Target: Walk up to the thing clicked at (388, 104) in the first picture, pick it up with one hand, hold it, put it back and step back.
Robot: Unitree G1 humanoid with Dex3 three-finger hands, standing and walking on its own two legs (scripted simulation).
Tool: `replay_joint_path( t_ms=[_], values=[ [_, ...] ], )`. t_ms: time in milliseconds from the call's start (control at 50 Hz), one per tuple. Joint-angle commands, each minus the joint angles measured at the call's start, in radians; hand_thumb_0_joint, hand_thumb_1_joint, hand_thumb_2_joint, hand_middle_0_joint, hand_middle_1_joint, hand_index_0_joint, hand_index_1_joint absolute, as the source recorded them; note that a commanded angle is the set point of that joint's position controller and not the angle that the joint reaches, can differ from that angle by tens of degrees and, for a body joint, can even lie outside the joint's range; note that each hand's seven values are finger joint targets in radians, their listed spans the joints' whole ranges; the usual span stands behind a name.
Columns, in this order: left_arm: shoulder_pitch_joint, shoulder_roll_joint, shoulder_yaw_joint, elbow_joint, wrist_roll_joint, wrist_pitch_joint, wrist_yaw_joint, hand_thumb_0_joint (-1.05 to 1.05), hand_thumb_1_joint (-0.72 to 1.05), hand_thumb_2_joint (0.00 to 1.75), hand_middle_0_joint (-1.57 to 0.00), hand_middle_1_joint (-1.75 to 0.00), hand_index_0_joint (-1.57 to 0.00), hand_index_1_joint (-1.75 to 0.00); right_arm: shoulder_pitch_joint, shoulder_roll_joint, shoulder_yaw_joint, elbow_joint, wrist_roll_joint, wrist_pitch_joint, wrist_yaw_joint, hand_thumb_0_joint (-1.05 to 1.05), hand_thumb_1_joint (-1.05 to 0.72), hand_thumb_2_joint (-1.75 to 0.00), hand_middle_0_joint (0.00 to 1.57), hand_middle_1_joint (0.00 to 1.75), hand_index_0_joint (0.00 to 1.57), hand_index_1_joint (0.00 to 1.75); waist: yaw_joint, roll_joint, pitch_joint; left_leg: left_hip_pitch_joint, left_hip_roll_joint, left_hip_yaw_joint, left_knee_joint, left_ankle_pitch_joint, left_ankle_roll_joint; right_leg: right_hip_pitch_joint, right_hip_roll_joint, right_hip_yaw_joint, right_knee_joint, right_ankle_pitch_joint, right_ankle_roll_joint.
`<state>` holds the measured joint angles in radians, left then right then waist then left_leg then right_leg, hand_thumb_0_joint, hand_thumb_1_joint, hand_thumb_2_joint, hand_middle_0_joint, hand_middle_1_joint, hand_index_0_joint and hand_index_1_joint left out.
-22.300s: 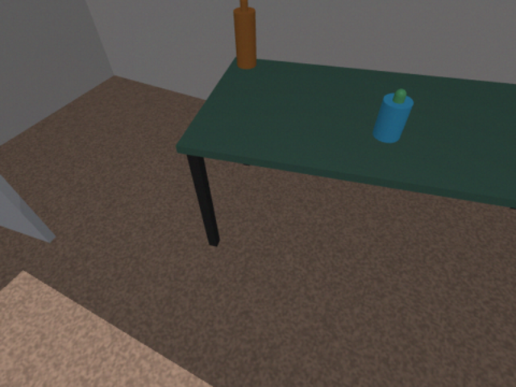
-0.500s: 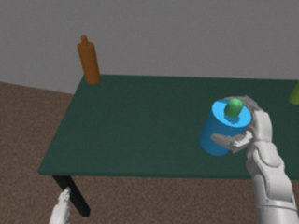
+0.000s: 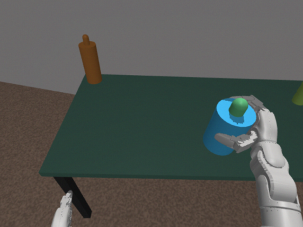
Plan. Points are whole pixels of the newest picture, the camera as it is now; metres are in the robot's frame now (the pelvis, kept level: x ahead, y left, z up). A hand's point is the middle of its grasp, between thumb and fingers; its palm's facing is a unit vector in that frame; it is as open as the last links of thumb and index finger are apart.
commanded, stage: hold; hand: right
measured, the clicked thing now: (228, 123) +0.33 -0.15 +0.15
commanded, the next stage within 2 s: crouch in 1.62 s
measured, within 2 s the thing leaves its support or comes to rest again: neither
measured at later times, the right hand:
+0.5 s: hand (231, 123) +0.34 -0.17 +0.14, palm faces +0.16 +0.99 +0.01, open 11.7 cm
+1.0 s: hand (231, 125) +0.34 -0.17 +0.14, palm faces +0.15 +0.99 +0.01, open 11.7 cm
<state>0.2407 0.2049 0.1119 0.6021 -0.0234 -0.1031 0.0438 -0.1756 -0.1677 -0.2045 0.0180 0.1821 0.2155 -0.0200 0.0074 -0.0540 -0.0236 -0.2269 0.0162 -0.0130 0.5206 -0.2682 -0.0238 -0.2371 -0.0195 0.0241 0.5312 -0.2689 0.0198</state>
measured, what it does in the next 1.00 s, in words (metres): stands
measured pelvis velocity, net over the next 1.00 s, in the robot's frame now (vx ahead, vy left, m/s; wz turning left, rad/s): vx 0.00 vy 0.00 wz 0.00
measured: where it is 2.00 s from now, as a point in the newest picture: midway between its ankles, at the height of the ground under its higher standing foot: outside the picture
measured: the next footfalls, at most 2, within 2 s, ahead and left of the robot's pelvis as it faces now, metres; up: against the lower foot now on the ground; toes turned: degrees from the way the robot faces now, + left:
none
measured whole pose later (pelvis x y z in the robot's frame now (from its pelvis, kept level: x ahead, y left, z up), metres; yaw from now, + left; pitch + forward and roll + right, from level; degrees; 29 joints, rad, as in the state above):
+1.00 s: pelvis +0.00 +0.00 +0.00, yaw +0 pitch -1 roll +0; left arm 0.22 0.20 0.11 0.61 -0.02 -0.10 0.05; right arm -0.19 -0.16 -0.19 0.10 0.18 0.15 -0.02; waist 0.01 -0.04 -0.01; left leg -0.22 0.02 -0.02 0.50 -0.25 -0.03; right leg -0.23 -0.01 0.02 0.51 -0.26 0.01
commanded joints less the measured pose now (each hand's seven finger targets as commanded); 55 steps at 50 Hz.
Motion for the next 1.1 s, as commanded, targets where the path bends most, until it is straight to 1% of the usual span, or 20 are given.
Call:
replay_joint_path(
  t_ms=[0,60,120,180,220,340,480,540,600,620,680,720,780,880,920,940,980,1020,1060,1080],
  values=[
    [-0.127,0.132,0.043,-0.176,-0.003,-0.067,0.015,0.0,-0.54,0.04,-0.04,-0.05,-0.05,-0.05,-0.366,-0.145,-0.048,-0.216,0.009,-0.08,0.008,0.0,0.02,-1.28,1.2,1.4,1.26,1.4,0.008,0.1,-0.179,0.011,-0.016,0.049,-0.085,0.182,0.001,0.091,0.021,-0.038,-0.068,0.145,-0.035],
    [-0.112,0.098,0.013,-0.117,-0.001,-0.069,0.014,0.0,-0.54,0.04,-0.04,-0.05,-0.05,-0.05,-0.367,-0.115,-0.02,-0.192,0.007,-0.087,0.014,0.0,0.01,-1.28,1.2,1.4,1.26,1.4,0.005,0.087,-0.184,0.004,-0.013,0.047,-0.088,0.163,0.002,0.09,0.024,-0.04,-0.076,0.128,-0.035],
    [-0.159,0.148,0.041,-0.217,0.002,-0.08,0.023,0.0,-0.52,0.04,-0.04,-0.05,-0.05,-0.04,-0.41,-0.146,-0.032,-0.275,0.004,-0.1,0.003,0.0,0.0,-1.28,1.21,1.41,1.27,1.41,-0.003,0.051,-0.256,0.035,-0.019,0.057,-0.077,0.194,0.01,0.131,0.016,-0.032,-0.077,0.168,-0.023],
    [-0.078,0.109,0.022,-0.123,0.001,-0.063,0.017,0.0,-0.52,0.04,-0.04,-0.06,-0.05,-0.05,-0.324,-0.129,-0.029,-0.199,-0.002,-0.093,-0.005,0.0,0.01,-1.27,1.2,1.4,1.26,1.4,-0.006,0.033,-0.189,0.028,-0.021,0.057,-0.079,0.204,0.012,0.101,0.018,-0.036,-0.081,0.177,-0.02],
    [-0.101,0.142,0.054,-0.167,0.001,-0.059,0.017,0.0,-0.53,0.04,-0.04,-0.05,-0.05,-0.05,-0.34,-0.155,-0.059,-0.225,0.001,-0.096,-0.005,0.0,0.02,-1.28,1.21,1.41,1.27,1.41,-0.003,0.046,-0.227,0.043,-0.02,0.057,-0.074,0.247,0.01,0.115,0.018,-0.039,-0.073,0.22,-0.021],
    [-0.147,0.126,0.04,-0.143,-0.002,-0.05,0.005,0.0,-0.54,0.04,-0.04,-0.05,-0.05,-0.05,-0.329,-0.151,-0.057,-0.209,0.006,-0.088,0.006,0.0,0.01,-1.29,1.21,1.41,1.27,1.41,-0.01,0.069,-0.168,0.027,-0.019,0.051,-0.093,0.199,0.006,0.073,0.018,-0.039,-0.084,0.167,-0.028],
    [-0.146,0.136,0.041,-0.17,-0.002,-0.056,0.01,0.0,-0.54,0.05,-0.05,-0.05,-0.05,-0.05,-0.36,-0.126,-0.03,-0.2,0.01,-0.114,0.016,0.0,0.0,-1.3,1.21,1.42,1.28,1.42,0.008,0.1,-0.225,0.044,-0.014,0.049,-0.086,0.242,0.001,0.117,0.022,-0.042,-0.071,0.201,-0.033],
    [-0.141,0.182,0.079,-0.193,0.0,-0.067,0.026,0.0,-0.53,0.04,-0.04,-0.05,-0.05,-0.05,-0.404,-0.159,-0.041,-0.241,0.005,-0.133,0.003,0.0,-0.03,-1.29,1.22,1.41,1.28,1.41,0.021,0.095,-0.254,0.048,-0.012,0.048,-0.081,0.271,-0.001,0.148,0.024,-0.043,-0.064,0.225,-0.035],
    [-0.081,0.086,0.008,-0.135,0.0,-0.06,0.019,0.0,-0.54,0.05,-0.04,-0.05,-0.05,-0.05,-0.374,-0.135,-0.029,-0.207,-0.004,-0.148,-0.003,0.0,-0.01,-1.28,1.21,1.41,1.27,1.41,-0.003,0.038,-0.216,0.044,-0.017,0.055,-0.077,0.248,0.009,0.129,0.021,-0.039,-0.072,0.22,-0.024],
    [-0.109,0.136,0.046,-0.174,-0.001,-0.059,0.025,0.0,-0.53,0.05,-0.04,-0.05,-0.05,-0.05,-0.371,-0.151,-0.047,-0.175,-0.003,-0.148,-0.006,0.0,-0.01,-1.28,1.21,1.41,1.27,1.41,0.01,0.075,-0.229,0.046,-0.018,0.054,-0.081,0.251,0.006,0.126,0.018,-0.037,-0.073,0.221,-0.029],
    [-0.076,0.087,0.007,-0.096,0.001,-0.044,0.011,0.0,-0.53,0.04,-0.04,-0.05,-0.05,-0.05,-0.331,-0.125,-0.022,-0.154,-0.004,-0.135,0.0,0.0,0.03,-1.3,1.21,1.43,1.28,1.43,-0.006,0.016,-0.173,0.031,-0.019,0.055,-0.082,0.239,0.013,0.094,0.019,-0.04,-0.086,0.212,-0.021],
    [-0.126,0.144,0.059,-0.118,0.001,-0.043,0.012,0.0,-0.53,0.04,-0.05,-0.05,-0.05,-0.05,-0.334,-0.145,-0.033,-0.173,-0.005,-0.126,0.003,0.0,0.03,-1.3,1.21,1.42,1.27,1.42,0.001,0.021,-0.182,0.031,-0.017,0.052,-0.088,0.245,0.012,0.098,0.019,-0.043,-0.088,0.212,-0.023],
    [-0.135,0.133,0.047,-0.126,0.0,-0.047,0.002,0.0,-0.53,0.04,-0.05,-0.05,-0.05,-0.05,-0.347,-0.113,-0.004,-0.183,-0.001,-0.114,0.014,0.0,0.0,-1.31,1.22,1.43,1.29,1.43,0.013,0.048,-0.177,0.03,-0.021,0.056,-0.095,0.223,0.01,0.104,0.015,-0.04,-0.093,0.189,-0.026],
    [-0.154,0.135,0.043,-0.132,0.001,-0.054,0.007,0.0,-0.54,0.05,-0.04,-0.05,-0.05,-0.05,-0.321,-0.124,-0.038,-0.13,0.003,-0.127,0.006,0.0,0.01,-1.3,1.22,1.42,1.28,1.42,0.003,0.133,-0.182,0.039,-0.021,0.057,-0.101,0.187,0.002,0.088,0.019,-0.037,-0.091,0.154,-0.033],
    [-0.17,0.185,0.076,-0.2,0.001,-0.06,0.019,0.0,-0.54,0.04,-0.04,-0.05,-0.05,-0.05,-0.363,-0.169,-0.069,-0.159,0.004,-0.14,-0.003,0.0,0.02,-1.3,1.22,1.43,1.28,1.43,0.002,0.136,-0.22,0.048,-0.02,0.053,-0.1,0.186,0.003,0.112,0.019,-0.038,-0.091,0.152,-0.034],
    [-0.156,0.15,0.05,-0.192,0.001,-0.06,0.019,0.0,-0.54,0.04,-0.04,-0.05,-0.05,-0.04,-0.391,-0.146,-0.041,-0.174,0.001,-0.147,-0.003,0.0,0.0,-1.29,1.22,1.42,1.28,1.42,0.008,0.112,-0.225,0.046,-0.018,0.051,-0.096,0.194,0.005,0.117,0.021,-0.04,-0.087,0.158,-0.033],
    [-0.133,0.171,0.071,-0.203,-0.001,-0.064,0.024,0.0,-0.53,0.04,-0.04,-0.05,-0.05,-0.05,-0.402,-0.132,-0.026,-0.181,0.001,-0.16,-0.009,0.0,0.01,-1.29,1.22,1.42,1.28,1.42,0.02,0.1,-0.216,0.033,-0.023,0.055,-0.095,0.194,0.008,0.132,0.016,-0.038,-0.094,0.16,-0.029],
    [-0.081,0.107,0.025,-0.139,0.001,-0.061,0.017,0.0,-0.53,0.04,-0.04,-0.05,-0.05,-0.05,-0.393,-0.118,-0.005,-0.183,-0.007,-0.167,-0.008,0.0,0.01,-1.28,1.21,1.41,1.27,1.41,0.003,0.026,-0.216,0.033,-0.019,0.053,-0.089,0.207,0.014,0.133,0.018,-0.04,-0.091,0.177,-0.02],
    [-0.097,0.156,0.065,-0.164,0.002,-0.064,0.021,0.0,-0.53,0.04,-0.04,-0.05,-0.04,-0.04,-0.393,-0.146,-0.02,-0.194,-0.014,-0.165,-0.012,0.0,0.03,-1.29,1.21,1.42,1.27,1.42,0.009,0.006,-0.214,0.022,-0.024,0.056,-0.09,0.191,0.017,0.139,0.007,-0.034,-0.104,0.162,-0.014],
    [-0.096,0.119,0.034,-0.147,0.001,-0.062,0.013,0.0,-0.53,0.04,-0.04,-0.05,-0.05,-0.04,-0.388,-0.124,0.0,-0.188,-0.012,-0.163,-0.012,0.0,0.02,-1.28,1.21,1.41,1.27,1.41,0.009,-0.011,-0.171,0.018,-0.023,0.055,-0.097,0.17,0.018,0.107,0.009,-0.033,-0.109,0.137,-0.013]
  ],
)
